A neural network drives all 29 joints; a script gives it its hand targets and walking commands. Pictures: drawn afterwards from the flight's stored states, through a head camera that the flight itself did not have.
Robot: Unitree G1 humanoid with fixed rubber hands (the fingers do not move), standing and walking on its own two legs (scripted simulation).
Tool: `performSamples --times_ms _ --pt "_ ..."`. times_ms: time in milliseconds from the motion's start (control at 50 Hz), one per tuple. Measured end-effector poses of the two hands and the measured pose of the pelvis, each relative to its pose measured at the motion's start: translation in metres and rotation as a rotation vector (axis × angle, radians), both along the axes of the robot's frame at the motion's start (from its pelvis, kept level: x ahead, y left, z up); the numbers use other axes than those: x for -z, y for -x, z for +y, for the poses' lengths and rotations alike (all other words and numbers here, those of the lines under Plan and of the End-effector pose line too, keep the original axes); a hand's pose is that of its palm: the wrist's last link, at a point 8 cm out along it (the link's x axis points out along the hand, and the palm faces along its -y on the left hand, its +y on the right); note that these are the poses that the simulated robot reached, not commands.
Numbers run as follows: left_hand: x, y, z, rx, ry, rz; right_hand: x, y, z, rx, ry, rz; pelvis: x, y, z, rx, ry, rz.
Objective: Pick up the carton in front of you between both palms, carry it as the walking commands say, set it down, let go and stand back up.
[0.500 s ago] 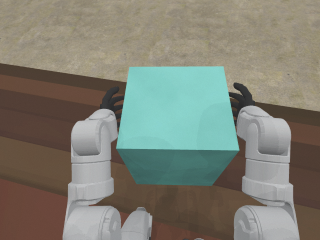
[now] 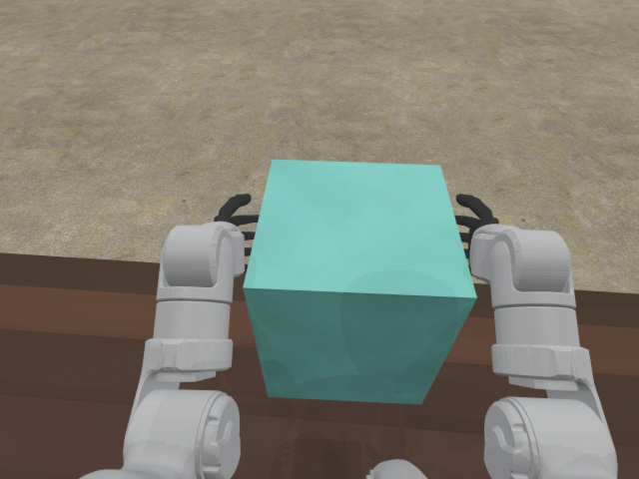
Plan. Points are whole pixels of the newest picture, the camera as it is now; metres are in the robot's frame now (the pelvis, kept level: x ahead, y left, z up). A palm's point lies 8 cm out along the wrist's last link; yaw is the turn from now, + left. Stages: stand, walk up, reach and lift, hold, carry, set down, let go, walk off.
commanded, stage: carry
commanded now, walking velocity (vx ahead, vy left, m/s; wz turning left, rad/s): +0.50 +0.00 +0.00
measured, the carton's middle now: (349, 286) +0.35 -0.03 +0.05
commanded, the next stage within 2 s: none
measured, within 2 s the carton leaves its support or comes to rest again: neither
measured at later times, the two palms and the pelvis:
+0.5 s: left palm (180, 188) +0.67 +0.26 -0.04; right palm (327, 159) +0.72 -0.03 -0.03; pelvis +0.35 +0.05 -0.14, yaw +3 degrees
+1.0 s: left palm (210, 153) +1.06 +0.30 -0.25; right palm (309, 152) +1.04 +0.00 -0.24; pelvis +0.70 +0.18 -0.30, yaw +1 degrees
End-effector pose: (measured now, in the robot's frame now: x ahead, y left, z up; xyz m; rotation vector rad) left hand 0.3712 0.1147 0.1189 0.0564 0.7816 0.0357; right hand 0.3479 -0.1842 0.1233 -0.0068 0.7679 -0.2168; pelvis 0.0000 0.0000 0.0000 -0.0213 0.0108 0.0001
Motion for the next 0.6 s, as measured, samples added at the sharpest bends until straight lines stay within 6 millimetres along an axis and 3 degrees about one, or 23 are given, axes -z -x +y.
performSamples --times_ms 100,240,300,340,440,520,600 --pt "0.054 -0.046 0.025 -0.048 0.023 0.082 0.051 -0.055 0.024 0.002 -0.027 0.077 0.006 -0.051 0.016 0.008 0.005 0.032" --pt "0.091 -0.128 0.058 -0.118 0.071 0.023 0.081 -0.151 0.057 -0.017 -0.032 0.015 0.024 -0.146 0.030 -0.043 0.017 0.063" --pt "0.103 -0.172 0.066 -0.129 0.084 -0.035 0.091 -0.198 0.065 -0.030 -0.023 -0.043 0.044 -0.198 0.035 -0.062 -0.005 0.045" --pt "0.107 -0.203 0.077 -0.153 0.073 -0.101 0.097 -0.238 0.077 -0.072 -0.018 -0.105 0.069 -0.237 0.037 -0.074 -0.026 0.017" --pt "0.137 -0.263 0.129 -0.245 0.032 -0.172 0.124 -0.334 0.133 -0.213 -0.004 -0.173 0.128 -0.312 0.043 -0.044 -0.012 0.021" --pt "0.171 -0.308 0.154 -0.265 0.045 -0.072 0.159 -0.384 0.158 -0.237 0.013 -0.073 0.145 -0.368 0.051 -0.053 0.008 0.020" --pt "0.192 -0.371 0.167 -0.228 -0.001 -0.030 0.191 -0.439 0.169 -0.215 -0.006 -0.031 0.167 -0.426 0.073 -0.044 0.003 0.024"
